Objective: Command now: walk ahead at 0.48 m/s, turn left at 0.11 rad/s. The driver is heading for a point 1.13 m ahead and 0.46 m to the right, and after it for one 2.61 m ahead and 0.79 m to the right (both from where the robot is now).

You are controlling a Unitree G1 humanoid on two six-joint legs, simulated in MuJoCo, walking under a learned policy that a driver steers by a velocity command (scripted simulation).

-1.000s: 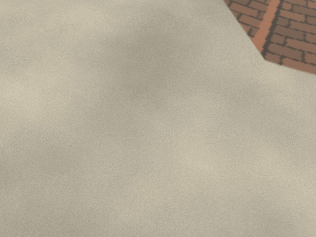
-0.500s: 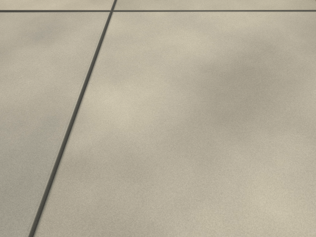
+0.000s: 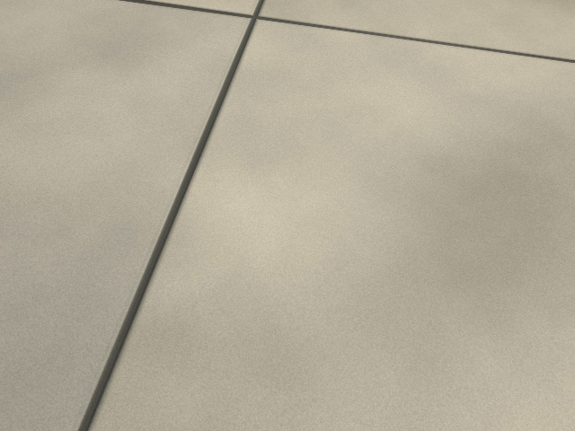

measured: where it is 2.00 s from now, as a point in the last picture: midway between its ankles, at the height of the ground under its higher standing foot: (396, 245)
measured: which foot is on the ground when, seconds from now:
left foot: down 0.00-0.26, up 0.28-0.72, down 0.74-1.00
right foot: up 0.00-0.24, down 0.26-0.76, up 0.78-1.00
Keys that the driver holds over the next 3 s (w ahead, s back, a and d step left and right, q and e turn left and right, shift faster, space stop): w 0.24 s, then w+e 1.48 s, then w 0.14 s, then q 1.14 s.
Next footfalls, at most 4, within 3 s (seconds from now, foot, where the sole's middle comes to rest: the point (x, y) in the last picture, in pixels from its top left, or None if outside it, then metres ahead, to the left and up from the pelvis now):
0.26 right None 0.36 -0.12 -0.78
0.74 left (239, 377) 0.62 0.09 -0.78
1.26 right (375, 317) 0.78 -0.27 -0.78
1.76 left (369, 217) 1.12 -0.30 -0.78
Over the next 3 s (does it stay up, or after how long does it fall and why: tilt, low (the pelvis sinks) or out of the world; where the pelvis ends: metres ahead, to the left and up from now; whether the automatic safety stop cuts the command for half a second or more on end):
stays up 1.08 -0.41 -0.01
